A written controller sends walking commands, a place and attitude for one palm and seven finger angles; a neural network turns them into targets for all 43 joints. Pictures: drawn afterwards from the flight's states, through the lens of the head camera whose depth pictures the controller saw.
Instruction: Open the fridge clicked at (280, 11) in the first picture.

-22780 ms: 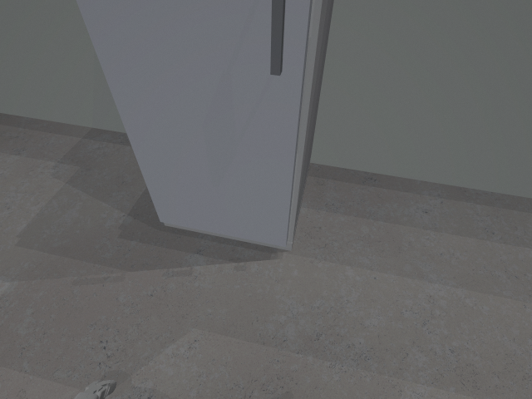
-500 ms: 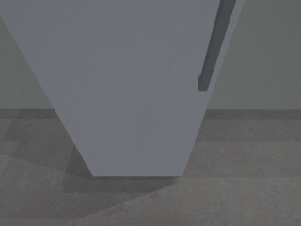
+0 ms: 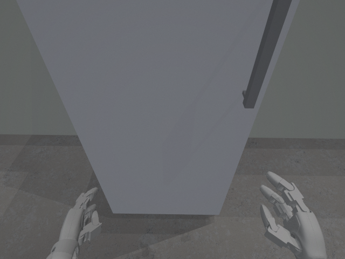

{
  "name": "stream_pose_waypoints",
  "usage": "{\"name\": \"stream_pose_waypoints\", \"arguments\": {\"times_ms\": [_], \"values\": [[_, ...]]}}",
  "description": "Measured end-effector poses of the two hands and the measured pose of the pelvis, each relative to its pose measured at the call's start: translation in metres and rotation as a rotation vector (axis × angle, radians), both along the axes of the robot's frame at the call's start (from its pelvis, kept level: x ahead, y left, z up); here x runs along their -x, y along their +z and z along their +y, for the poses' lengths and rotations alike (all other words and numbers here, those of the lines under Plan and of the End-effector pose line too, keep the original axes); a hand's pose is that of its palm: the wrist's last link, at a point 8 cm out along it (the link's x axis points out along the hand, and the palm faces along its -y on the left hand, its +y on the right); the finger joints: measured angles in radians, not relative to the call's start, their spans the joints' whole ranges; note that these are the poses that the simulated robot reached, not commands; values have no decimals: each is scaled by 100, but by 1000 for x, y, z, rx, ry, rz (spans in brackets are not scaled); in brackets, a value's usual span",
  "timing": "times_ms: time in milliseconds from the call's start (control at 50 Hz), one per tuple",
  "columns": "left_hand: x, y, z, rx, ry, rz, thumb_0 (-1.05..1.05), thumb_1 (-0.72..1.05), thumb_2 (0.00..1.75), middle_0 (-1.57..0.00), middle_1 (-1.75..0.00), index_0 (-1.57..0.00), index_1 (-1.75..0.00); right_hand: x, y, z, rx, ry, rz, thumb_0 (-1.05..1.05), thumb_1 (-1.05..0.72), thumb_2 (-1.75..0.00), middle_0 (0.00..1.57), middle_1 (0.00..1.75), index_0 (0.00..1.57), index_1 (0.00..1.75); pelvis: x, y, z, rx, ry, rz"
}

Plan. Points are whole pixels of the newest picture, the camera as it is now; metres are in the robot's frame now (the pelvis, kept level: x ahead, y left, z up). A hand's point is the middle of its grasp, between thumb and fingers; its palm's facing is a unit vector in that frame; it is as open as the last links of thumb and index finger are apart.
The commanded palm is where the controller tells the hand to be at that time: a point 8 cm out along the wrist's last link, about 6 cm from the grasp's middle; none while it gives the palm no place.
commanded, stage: raise the hand to about handle height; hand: right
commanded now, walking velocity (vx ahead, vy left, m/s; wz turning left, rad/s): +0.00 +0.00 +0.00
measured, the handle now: (261, 52) +0.50 -0.15 +0.28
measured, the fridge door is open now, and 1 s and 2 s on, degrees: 0 0 0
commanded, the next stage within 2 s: move the hooked fingers beside the handle in 1.74 s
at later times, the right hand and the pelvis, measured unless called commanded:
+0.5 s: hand (312, 193) +0.24 -0.23 +0.13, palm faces -0.04 +0.99 -0.12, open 11.2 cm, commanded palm +0.20 -0.28 +0.14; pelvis +0.03 +0.01 +0.01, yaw +0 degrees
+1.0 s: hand out of the picture +0.26 -0.30 +0.24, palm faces +0.10 +0.98 -0.17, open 13.7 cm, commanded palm +0.22 -0.33 +0.25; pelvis +0.02 -0.01 +0.03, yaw -3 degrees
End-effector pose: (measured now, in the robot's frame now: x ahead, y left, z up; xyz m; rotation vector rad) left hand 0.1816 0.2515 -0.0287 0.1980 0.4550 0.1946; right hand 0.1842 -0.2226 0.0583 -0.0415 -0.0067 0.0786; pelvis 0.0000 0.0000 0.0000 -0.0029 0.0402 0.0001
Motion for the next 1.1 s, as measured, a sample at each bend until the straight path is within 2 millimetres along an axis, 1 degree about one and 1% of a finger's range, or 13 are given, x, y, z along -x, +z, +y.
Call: {"name": "stream_pose_waypoints", "arguments": {"times_ms": [60,100,180,280,380,440,580,680,760,840,940,1020,1100], "values": [[-25,16,5,-41,-28,-45,1,91,90,-20,-30,-20,-30,29,-33,-14,-28,-26,179,1,-62,-77,23,49,23,48,-5,-4,9,-4,-5,10],[-38,20,6,-66,-51,-59,1,91,90,-20,-30,-20,-30,51,-39,-29,-31,-114,233,1,-57,-75,23,52,23,51,-10,-5,13,-13,-16,16],[-56,12,-2,-88,-124,-41,1,91,90,-20,-30,-19,-30,71,-1,-50,39,-262,73,2,-48,-71,24,57,24,57,-18,-7,16,-35,-52,19],[-55,-18,-22,-26,-186,15,1,91,90,-20,-30,-20,-30,38,52,-41,87,-171,-190,1,-36,-67,24,65,24,65,-16,-7,15,-51,-79,7],[-31,-35,-33,72,-120,92,1,91,90,-20,-30,-20,-30,-19,49,-36,111,26,-6,1,-24,-62,25,72,25,72,-19,1,15,-28,-42,24],[-14,-35,-28,93,-63,118,1,90,90,-20,-30,-20,-30,-36,50,-48,90,31,103,1,-17,-59,26,77,26,77,-26,7,13,-17,-18,26],[2,-23,-9,23,-22,124,1,90,90,-20,-30,-20,-30,-36,106,-77,75,-99,-123,0,-1,-52,27,87,27,87,-39,15,4,-16,-9,8],[-12,-11,-6,-21,-31,86,1,91,90,-20,-30,-20,-30,-39,105,-85,61,-75,-69,0,11,-47,27,95,28,95,-37,18,-7,-20,-17,-14],[-28,4,-18,-32,-58,23,1,91,90,-20,-30,-20,-30,-44,109,-87,92,-46,-27,0,20,-43,28,101,28,101,-33,21,-11,-20,-24,-35],[-42,18,-39,-17,-110,-38,1,91,90,-20,-30,-19,-30,-44,146,-94,134,-59,-158,-1,30,-39,29,107,29,107,-30,23,-13,-20,-30,-59],[-52,23,-65,29,-177,-62,1,91,90,-20,-30,-20,-30,-44,186,-121,137,-133,-239,-1,40,-34,30,114,30,113,-24,26,-14,-21,-41,-84],[-51,16,-76,58,-212,-31,1,90,90,-20,-30,-20,-30,-50,185,-133,133,-167,-135,-1,45,-32,30,117,30,117,-17,27,-15,-21,-53,-87],[-43,8,-78,63,-222,18,1,90,90,-20,-30,-20,-30,-56,182,-126,139,-120,-61,-1,48,-31,30,118,30,118,-12,28,-15,-20,-55,-92]]}}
